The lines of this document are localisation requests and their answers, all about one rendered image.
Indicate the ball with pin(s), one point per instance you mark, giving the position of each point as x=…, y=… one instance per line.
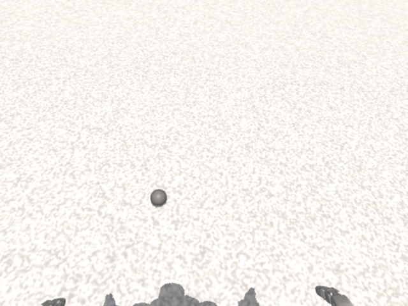
x=158, y=197

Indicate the right robot hand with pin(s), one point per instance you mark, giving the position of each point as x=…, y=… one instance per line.
x=333, y=296

